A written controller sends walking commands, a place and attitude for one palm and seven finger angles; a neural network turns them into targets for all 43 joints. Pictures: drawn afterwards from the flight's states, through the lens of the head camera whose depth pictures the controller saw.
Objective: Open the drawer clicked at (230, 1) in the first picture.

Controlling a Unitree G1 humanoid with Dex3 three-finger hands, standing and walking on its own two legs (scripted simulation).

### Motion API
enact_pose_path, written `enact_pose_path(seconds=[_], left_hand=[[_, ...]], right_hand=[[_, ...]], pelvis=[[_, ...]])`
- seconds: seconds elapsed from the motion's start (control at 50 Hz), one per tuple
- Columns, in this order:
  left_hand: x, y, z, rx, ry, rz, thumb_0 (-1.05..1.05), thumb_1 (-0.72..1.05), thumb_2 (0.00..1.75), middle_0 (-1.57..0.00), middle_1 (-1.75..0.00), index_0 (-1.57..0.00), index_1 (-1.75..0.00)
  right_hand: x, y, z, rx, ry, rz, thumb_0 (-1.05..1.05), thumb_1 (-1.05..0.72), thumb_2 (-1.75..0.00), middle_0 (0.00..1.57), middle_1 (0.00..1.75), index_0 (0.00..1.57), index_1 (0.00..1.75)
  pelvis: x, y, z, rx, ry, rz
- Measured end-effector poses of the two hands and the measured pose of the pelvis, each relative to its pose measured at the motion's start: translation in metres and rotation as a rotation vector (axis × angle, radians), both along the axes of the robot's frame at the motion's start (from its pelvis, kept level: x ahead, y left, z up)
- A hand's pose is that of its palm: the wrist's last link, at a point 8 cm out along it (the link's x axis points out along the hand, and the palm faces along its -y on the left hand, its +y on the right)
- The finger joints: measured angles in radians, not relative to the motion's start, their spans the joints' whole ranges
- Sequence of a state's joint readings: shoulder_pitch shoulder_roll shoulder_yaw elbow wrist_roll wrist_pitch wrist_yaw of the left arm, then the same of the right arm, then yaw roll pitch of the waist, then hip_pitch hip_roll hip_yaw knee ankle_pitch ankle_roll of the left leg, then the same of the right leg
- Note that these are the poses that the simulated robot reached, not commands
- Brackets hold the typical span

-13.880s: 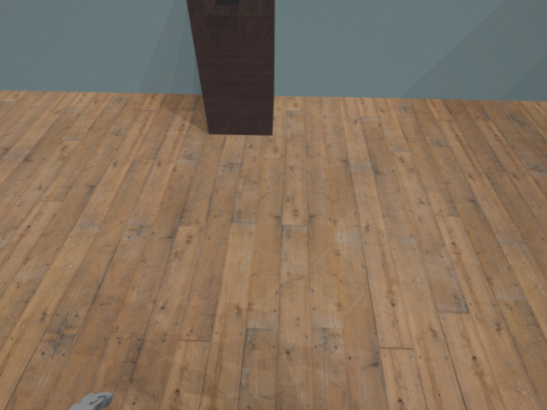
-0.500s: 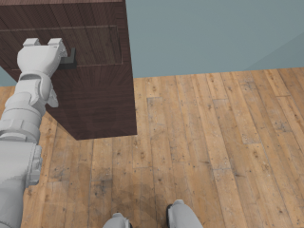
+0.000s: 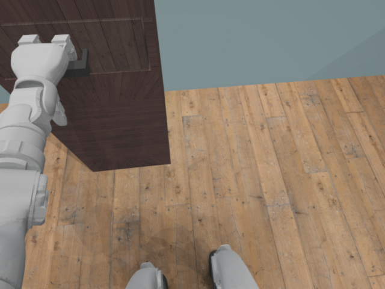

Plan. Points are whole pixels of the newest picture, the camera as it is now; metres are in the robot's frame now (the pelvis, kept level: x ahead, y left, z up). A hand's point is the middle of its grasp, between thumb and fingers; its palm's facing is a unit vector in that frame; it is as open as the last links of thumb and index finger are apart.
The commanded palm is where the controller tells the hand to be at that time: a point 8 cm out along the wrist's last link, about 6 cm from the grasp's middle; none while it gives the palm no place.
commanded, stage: lift the fingers back up to retry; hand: left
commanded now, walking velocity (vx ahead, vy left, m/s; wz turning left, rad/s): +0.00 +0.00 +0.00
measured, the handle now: (65, 62) +0.60 +0.22 +0.05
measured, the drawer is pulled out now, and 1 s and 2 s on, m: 0.00 0.00 0.00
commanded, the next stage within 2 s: re-aim the fingers above the handle in 0.78 s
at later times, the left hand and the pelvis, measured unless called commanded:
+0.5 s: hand (45, 66) +0.55 +0.24 +0.09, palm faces -0.04 -0.01 -1.00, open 13.8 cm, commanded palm +0.53 +0.23 +0.15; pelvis +0.03 +0.00 +0.03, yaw +0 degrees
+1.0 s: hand (36, 68) +0.53 +0.24 +0.11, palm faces -0.03 +0.00 -1.00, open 13.9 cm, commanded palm +0.52 +0.24 +0.16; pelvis +0.05 +0.00 +0.04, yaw +1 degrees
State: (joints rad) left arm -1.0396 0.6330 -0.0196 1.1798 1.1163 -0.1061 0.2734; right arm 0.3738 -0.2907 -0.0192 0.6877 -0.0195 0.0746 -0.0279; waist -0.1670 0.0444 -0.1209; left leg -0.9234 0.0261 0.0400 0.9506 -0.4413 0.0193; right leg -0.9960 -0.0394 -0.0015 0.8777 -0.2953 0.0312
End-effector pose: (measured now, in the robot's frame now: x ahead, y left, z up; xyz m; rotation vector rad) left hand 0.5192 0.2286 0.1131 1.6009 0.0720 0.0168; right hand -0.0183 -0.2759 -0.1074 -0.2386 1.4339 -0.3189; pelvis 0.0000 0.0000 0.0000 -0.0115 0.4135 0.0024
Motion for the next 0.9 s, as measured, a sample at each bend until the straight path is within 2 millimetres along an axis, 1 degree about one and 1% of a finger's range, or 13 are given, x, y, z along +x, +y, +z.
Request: enact_pose_path(seconds=[0.14, 0.28, 0.44, 0.54, 0.68, 0.8, 0.9], left_hand=[[0.002, 0.0, 0.002, 0.002, 0.012, 0.007, 0.0, -0.49, 0.3, -0.28, -1.3, -0.32, -1.2], [0.006, 0.001, 0.007, -0.022, 0.04, 0.011, 0.0, -0.49, 0.3, -0.31, -1.27, -0.32, -1.2], [0.01, 0.004, 0.025, -0.038, 0.007, -0.005, 0.0, -0.49, 0.3, -0.32, -1.22, -0.32, -1.2], [0.012, 0.008, 0.038, -0.037, -0.003, 0.008, 0.0, -0.49, 0.3, -0.32, -1.21, -0.32, -1.2], [0.009, 0.004, 0.057, -0.047, -0.008, -0.003, 0.0, -0.49, 0.3, -0.32, -1.21, -0.32, -1.2], [0.0, 0.006, 0.053, -0.041, 0.024, -0.005, 0.0, -0.49, 0.3, -0.32, -1.2, -0.32, -1.2], [-0.008, 0.008, 0.048, -0.034, 0.02, -0.022, 0.0, -0.49, 0.3, -0.32, -1.2, -0.32, -1.2]], right_hand=[[-0.004, 0.001, 0.001, 0.001, 0.009, -0.008, 0.0, -0.91, -0.9, 0.21, 0.3, 0.2, 0.3], [-0.002, 0.003, 0.009, 0.002, 0.009, -0.02, 0.0, -0.91, -0.9, 0.21, 0.3, 0.2, 0.3], [0.008, 0.004, 0.02, 0.006, 0.021, -0.025, 0.0, -0.9, -0.9, 0.21, 0.3, 0.2, 0.3], [0.024, 0.004, 0.024, 0.013, 0.009, -0.023, 0.0, -0.9, -0.9, 0.21, 0.3, 0.2, 0.3], [0.056, 0.005, 0.028, 0.032, -0.046, -0.01, 0.0, -0.91, -0.9, 0.21, 0.3, 0.2, 0.3], [0.085, 0.004, 0.029, 0.042, -0.108, 0.015, 0.0, -0.91, -0.9, 0.21, 0.3, 0.2, 0.3], [0.1, 0.002, 0.029, 0.038, -0.137, 0.044, 0.0, -0.91, -0.9, 0.21, 0.3, 0.2, 0.3]], pelvis=[[0.0, 0.0, 0.001, -0.001, -0.001, 0.002], [0.006, 0.0, 0.01, -0.004, -0.015, 0.001], [0.022, 0.001, 0.021, -0.009, -0.036, -0.001], [0.032, 0.002, 0.028, -0.01, -0.055, 0.001], [0.045, 0.002, 0.036, -0.01, -0.09, 0.003], [0.049, 0.0, 0.04, -0.006, -0.111, 0.001], [0.048, -0.002, 0.04, -0.003, -0.118, 0.009]])
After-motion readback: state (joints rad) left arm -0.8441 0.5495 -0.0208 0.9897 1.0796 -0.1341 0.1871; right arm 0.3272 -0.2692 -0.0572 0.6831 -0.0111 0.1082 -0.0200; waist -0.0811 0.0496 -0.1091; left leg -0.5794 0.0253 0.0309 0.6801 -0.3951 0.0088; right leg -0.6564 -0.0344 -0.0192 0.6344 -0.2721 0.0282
